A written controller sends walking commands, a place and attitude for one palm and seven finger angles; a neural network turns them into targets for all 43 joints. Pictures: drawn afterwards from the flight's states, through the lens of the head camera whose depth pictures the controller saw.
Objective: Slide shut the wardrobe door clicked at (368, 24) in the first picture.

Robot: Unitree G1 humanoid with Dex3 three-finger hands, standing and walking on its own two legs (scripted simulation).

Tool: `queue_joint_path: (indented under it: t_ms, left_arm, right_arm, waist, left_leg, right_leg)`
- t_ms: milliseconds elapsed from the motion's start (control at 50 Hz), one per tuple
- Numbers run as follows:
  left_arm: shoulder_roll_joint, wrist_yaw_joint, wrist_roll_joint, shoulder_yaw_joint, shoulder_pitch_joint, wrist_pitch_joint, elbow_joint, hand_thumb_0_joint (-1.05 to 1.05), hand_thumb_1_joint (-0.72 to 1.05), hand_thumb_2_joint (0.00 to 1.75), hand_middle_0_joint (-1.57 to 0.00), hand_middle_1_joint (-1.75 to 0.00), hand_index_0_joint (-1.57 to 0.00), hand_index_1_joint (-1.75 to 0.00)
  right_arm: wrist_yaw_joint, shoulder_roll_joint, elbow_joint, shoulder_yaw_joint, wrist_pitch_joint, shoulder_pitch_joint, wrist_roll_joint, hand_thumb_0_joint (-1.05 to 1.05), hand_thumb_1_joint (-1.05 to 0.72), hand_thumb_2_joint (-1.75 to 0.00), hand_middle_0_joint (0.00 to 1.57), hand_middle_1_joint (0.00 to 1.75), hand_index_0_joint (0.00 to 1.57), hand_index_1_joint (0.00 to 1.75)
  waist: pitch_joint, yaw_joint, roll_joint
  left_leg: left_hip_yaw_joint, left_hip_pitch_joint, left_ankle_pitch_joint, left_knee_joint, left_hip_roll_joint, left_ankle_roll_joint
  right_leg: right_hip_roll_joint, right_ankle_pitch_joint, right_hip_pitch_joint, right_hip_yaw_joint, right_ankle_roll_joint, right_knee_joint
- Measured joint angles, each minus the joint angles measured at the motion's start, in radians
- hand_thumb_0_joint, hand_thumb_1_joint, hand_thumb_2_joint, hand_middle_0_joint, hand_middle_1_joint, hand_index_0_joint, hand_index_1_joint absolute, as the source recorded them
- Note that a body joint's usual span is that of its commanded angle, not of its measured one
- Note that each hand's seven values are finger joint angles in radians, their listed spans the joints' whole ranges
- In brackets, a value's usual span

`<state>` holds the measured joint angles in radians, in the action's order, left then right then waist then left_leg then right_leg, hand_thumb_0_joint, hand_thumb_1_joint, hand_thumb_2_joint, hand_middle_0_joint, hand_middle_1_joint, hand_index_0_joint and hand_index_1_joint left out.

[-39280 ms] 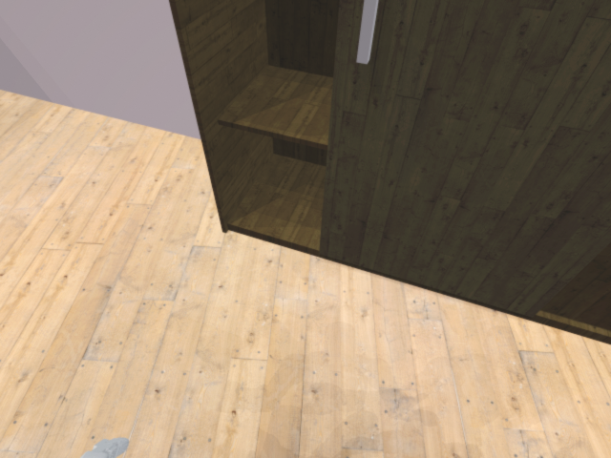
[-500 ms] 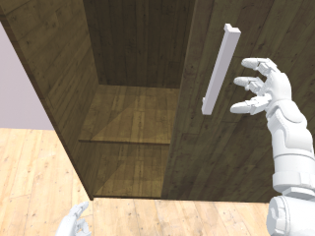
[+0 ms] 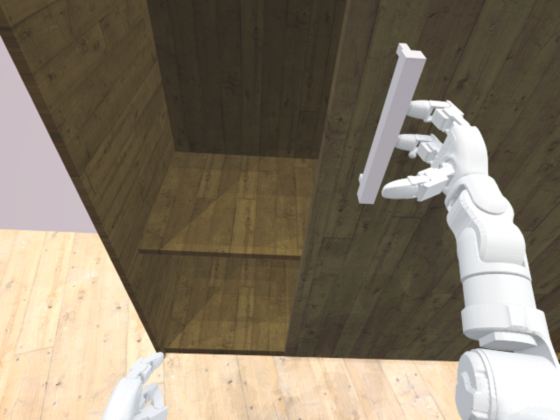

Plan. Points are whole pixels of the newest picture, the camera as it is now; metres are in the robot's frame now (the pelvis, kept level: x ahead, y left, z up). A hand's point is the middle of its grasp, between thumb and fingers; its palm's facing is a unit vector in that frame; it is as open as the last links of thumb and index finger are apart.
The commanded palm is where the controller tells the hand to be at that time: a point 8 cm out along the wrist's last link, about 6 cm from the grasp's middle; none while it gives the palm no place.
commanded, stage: feel for the door with the fingertips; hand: right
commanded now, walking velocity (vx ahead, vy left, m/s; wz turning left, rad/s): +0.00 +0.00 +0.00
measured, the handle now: (382, 131) +0.48 -0.11 +0.21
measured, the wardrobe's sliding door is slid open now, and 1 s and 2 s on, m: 0.42 0.42 0.42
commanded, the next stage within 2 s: slide the fingers in behind the handle in 0.48 s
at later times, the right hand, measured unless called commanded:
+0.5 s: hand (395, 144) +0.43 -0.12 +0.22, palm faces -0.02 +1.00 -0.01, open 14.0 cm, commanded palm +0.42 -0.18 +0.21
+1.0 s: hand (397, 149) +0.42 -0.12 +0.22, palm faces -0.03 +1.00 -0.01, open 14.0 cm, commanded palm +0.40 -0.17 +0.21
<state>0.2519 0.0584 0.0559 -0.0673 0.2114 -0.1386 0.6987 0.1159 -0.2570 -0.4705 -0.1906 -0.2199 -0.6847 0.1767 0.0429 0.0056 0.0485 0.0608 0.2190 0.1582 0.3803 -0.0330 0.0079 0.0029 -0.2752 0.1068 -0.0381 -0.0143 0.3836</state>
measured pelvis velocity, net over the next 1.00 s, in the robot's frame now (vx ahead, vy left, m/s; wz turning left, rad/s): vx -0.01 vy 0.00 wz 0.02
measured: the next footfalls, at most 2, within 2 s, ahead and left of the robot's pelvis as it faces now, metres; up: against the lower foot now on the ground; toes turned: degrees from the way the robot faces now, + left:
none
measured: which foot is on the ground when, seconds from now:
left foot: down 0.00-1.00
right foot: down 0.00-1.00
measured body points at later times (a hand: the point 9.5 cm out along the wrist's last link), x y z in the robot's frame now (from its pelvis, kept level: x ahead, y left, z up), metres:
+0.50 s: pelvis -0.01 +0.00 +0.00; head -0.01 +0.02 +0.45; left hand +0.13 +0.24 -0.11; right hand +0.42 -0.17 +0.22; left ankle +0.03 +0.13 -0.74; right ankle -0.04 -0.11 -0.74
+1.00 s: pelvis -0.01 +0.00 +0.00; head -0.02 +0.02 +0.45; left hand +0.11 +0.25 -0.11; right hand +0.42 -0.17 +0.22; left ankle +0.03 +0.13 -0.74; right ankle -0.04 -0.11 -0.74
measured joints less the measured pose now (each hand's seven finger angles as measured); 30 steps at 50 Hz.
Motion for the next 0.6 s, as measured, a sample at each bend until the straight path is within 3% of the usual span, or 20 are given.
queue_joint_path:
  t_ms: [120,360,600]
  left_arm:
    - [-0.003,-0.005,-0.004,0.001,-0.001,0.006,0.006,0.02,0.91,0.90,-0.20,-0.30,-0.20,-0.29]
    - [-0.002,0.000,-0.002,0.003,0.007,0.011,0.018,0.02,0.91,0.90,-0.20,-0.30,-0.20,-0.29]
    - [0.004,0.004,-0.004,0.009,0.041,0.005,0.031,0.02,0.91,0.90,-0.20,-0.30,-0.20,-0.29]
  right_arm:
    - [-0.031,0.030,0.003,0.013,-0.011,-0.013,-0.007,-0.01,0.50,-0.30,0.30,1.20,0.29,1.20]
    - [-0.041,0.022,-0.066,0.029,0.000,-0.065,-0.014,-0.01,0.50,-0.30,0.30,1.20,0.30,1.20]
    - [-0.030,-0.001,-0.216,0.003,0.067,-0.150,-0.029,-0.01,0.50,-0.30,0.35,1.25,0.33,1.22]
  waist:
    - [0.002,-0.003,0.004]
    - [-0.004,0.000,0.001]
    - [-0.008,0.016,-0.004]
  left_leg:
    - [0.000,-0.002,0.000,-0.001,-0.001,0.000]
    - [0.003,-0.001,-0.005,-0.002,-0.001,-0.002]
    - [-0.001,0.024,-0.015,-0.004,0.002,-0.005]
  right_leg:
    - [-0.001,0.002,-0.004,0.000,0.000,-0.005]
    - [-0.001,0.007,-0.001,0.004,0.002,-0.004]
    - [0.001,0.014,0.024,-0.001,0.003,-0.002]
